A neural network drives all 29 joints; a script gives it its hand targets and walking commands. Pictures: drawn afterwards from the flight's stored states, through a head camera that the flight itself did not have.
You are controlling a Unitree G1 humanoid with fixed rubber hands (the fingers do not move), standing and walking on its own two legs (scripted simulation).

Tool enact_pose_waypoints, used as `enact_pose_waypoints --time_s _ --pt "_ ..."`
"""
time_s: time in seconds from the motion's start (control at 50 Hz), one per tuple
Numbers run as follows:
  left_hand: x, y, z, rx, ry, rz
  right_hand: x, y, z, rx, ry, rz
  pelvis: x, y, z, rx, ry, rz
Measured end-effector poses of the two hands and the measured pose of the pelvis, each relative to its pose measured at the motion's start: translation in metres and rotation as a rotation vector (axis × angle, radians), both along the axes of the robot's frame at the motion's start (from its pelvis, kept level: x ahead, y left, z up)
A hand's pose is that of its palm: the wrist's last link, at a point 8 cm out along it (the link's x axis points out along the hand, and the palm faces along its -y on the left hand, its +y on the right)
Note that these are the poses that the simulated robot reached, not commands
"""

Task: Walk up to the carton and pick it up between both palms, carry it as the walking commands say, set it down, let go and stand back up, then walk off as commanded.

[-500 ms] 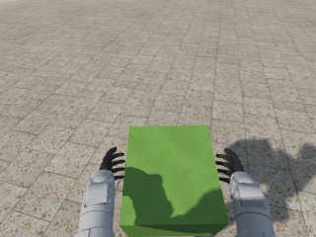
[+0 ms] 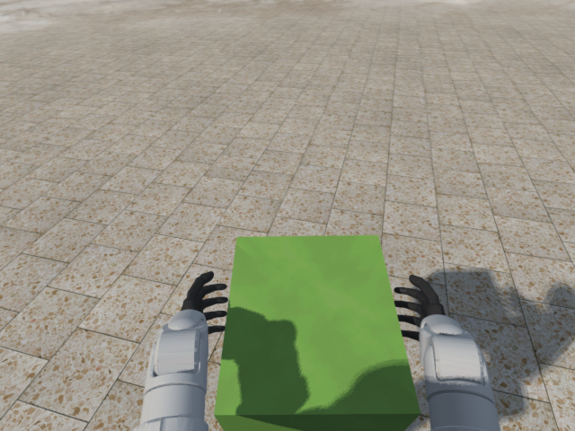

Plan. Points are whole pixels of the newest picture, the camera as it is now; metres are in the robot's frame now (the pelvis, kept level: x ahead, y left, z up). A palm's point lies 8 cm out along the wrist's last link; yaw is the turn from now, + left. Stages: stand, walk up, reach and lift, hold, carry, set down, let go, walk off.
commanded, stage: reach and lift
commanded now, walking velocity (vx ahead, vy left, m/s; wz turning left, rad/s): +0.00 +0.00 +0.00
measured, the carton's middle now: (309, 332) +0.33 +0.00 -0.04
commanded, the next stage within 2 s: hold in 0.58 s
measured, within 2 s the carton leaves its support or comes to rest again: neither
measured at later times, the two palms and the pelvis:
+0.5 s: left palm (192, 321) +0.29 +0.17 +0.05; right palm (430, 326) +0.28 -0.17 +0.05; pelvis +0.01 +0.00 +0.00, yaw +0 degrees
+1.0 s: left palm (192, 325) +0.28 +0.17 +0.04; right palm (430, 328) +0.28 -0.17 +0.04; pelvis +0.01 +0.00 +0.00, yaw +0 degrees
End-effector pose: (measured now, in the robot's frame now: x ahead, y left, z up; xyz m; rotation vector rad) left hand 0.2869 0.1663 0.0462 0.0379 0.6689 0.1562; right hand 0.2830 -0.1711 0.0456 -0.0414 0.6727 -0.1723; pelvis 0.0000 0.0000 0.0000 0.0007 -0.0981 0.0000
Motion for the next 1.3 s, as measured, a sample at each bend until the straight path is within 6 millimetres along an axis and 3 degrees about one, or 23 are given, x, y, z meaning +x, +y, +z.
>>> enact_pose_waypoints --time_s 0.58,1.3 --pt "-0.001 0.001 -0.001 0.007 -0.008 0.000 -0.001 0.001 -0.001 0.001 -0.008 -0.003 0.010 0.001 0.001 0.000 0.010 -0.002" --pt "-0.003 0.003 -0.002 0.005 -0.010 0.011 -0.001 0.004 -0.002 0.001 -0.010 -0.001 0.006 0.002 0.000 0.000 0.006 -0.005"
